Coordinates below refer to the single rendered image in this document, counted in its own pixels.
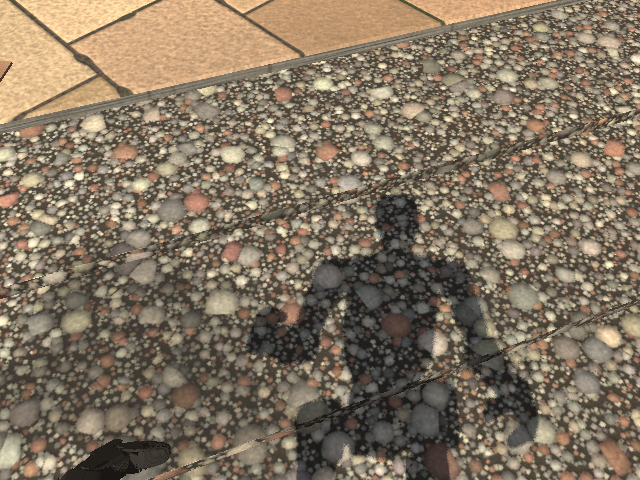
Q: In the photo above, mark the left robot hand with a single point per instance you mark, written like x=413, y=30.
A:
x=115, y=459

